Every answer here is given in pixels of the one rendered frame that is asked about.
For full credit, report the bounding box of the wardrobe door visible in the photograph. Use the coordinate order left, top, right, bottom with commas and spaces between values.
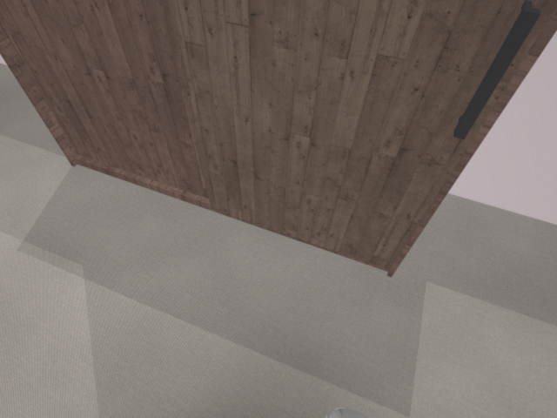
0, 0, 209, 199
168, 0, 557, 270

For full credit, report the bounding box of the handle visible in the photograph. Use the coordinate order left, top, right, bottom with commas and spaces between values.
453, 0, 540, 139

